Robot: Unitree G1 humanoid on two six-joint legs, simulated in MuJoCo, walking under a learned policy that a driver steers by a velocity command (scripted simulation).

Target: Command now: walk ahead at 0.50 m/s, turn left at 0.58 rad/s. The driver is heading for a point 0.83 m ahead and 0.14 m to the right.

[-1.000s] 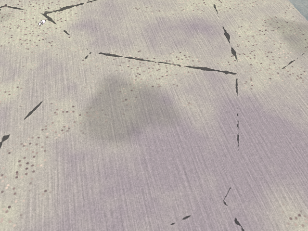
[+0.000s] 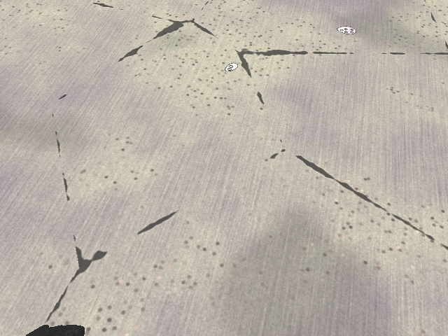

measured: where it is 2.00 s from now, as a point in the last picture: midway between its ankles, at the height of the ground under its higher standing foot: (282, 234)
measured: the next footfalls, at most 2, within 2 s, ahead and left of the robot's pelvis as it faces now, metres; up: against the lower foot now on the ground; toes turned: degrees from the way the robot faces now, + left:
right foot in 0.18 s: +0.30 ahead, -0.14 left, +0.00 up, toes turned +7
left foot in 0.56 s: +0.26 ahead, +0.08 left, +0.00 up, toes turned -2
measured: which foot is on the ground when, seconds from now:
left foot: down 0.00-0.18, up 0.20-0.54, down 0.56-0.96, up 0.98-1.00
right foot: up 0.00-0.16, down 0.18-0.58, up 0.60-0.94, down 0.96-1.00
